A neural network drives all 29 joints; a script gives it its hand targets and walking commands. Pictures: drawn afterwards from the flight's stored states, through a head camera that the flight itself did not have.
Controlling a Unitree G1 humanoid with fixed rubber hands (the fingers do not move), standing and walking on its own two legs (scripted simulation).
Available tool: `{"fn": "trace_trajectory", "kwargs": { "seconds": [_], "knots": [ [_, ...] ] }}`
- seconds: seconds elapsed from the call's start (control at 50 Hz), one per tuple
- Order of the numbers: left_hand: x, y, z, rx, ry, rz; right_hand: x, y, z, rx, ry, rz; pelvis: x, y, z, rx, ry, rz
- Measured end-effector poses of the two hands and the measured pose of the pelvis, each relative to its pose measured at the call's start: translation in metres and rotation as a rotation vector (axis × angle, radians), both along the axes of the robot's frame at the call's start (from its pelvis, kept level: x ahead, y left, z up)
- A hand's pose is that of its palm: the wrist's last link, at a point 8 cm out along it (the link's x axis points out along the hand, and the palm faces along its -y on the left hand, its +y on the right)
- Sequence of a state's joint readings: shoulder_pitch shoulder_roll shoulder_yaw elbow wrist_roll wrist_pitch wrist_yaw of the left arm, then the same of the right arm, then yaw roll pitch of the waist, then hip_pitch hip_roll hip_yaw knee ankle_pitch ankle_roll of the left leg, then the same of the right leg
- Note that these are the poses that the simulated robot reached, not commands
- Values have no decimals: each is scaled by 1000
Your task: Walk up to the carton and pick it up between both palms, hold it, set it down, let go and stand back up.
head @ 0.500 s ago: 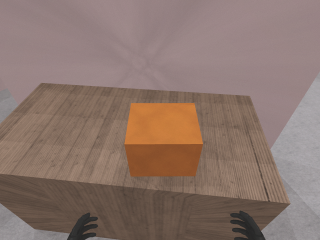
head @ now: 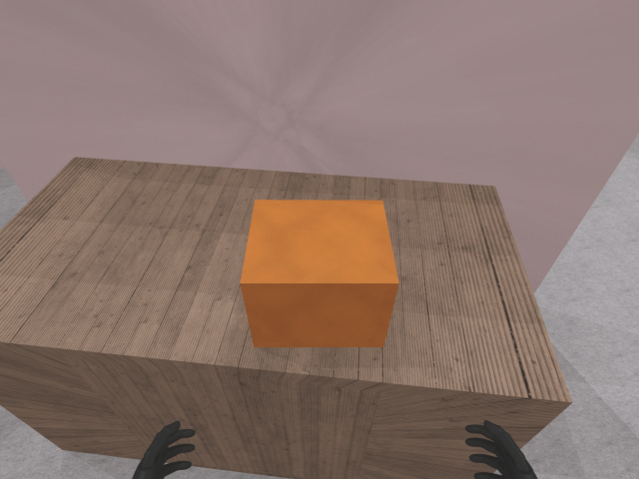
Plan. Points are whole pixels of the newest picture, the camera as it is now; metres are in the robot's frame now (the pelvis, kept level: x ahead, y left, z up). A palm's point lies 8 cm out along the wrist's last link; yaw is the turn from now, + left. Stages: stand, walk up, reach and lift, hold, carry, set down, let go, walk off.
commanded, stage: let go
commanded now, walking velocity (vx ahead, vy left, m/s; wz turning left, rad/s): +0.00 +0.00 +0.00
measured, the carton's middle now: (318, 273) +0.48 +0.01 -0.05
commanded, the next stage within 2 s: stand in 0.18 s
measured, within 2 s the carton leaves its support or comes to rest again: neither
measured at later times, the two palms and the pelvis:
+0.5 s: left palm out of the picture +0.08 +0.27 -0.10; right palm out of the picture +0.10 -0.22 -0.12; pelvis +0.00 +0.01 +0.00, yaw +5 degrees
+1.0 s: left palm out of the picture +0.02 +0.28 -0.12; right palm out of the picture +0.09 -0.22 -0.11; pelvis -0.01 +0.02 +0.00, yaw +5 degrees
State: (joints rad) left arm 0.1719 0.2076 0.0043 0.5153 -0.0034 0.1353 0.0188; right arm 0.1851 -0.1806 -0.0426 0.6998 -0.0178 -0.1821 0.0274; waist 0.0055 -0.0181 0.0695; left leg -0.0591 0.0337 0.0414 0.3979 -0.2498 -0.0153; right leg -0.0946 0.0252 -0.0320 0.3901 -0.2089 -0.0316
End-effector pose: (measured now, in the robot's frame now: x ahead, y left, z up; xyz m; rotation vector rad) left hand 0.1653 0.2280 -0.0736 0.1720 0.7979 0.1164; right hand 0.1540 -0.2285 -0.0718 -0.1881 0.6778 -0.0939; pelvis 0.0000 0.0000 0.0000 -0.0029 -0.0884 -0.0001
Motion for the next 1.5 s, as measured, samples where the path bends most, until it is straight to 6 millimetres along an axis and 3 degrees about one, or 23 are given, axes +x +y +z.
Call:
{"fn": "trace_trajectory", "kwargs": {
  "seconds": [0.2, 0.26, 0.42, 0.68, 0.86, 1.04, 1.26, 1.5],
  "knots": [
    [-2, 3, 0, 1, 0, 0, 0, 1, 0, 0, -2, 0, 0, 2, -1, -1, 1, 1],
    [-6, 10, -2, 32, -12, -11, -11, 1, -13, -10, 107, -3, 1, 3, -1, -6, 31, 33],
    [-55, 37, -18, 58, 78, 91, -46, 1, -41, -23, 339, 20, 3, 7, -3, -12, 78, 79],
    [-124, 43, -43, 31, 248, 208, -46, 9, -47, -41, 376, 37, 8, 14, -3, -10, 85, 112],
    [-140, 46, -46, 33, 266, 178, -46, 5, -38, -64, 302, 19, -1, 18, -4, -12, 46, 101],
    [-151, 52, -46, 42, 274, 149, -74, 5, -39, -75, 332, 9, -15, 23, -3, -9, 35, 93],
    [-183, 58, -51, 48, 336, 137, -111, 7, -44, -71, 385, -6, -31, 28, -4, -2, 39, 82],
    [-217, 57, -55, 47, 414, 149, -131, 6, -50, -65, 425, -23, -39, 29, -5, 3, 50, 72]
  ]
}}
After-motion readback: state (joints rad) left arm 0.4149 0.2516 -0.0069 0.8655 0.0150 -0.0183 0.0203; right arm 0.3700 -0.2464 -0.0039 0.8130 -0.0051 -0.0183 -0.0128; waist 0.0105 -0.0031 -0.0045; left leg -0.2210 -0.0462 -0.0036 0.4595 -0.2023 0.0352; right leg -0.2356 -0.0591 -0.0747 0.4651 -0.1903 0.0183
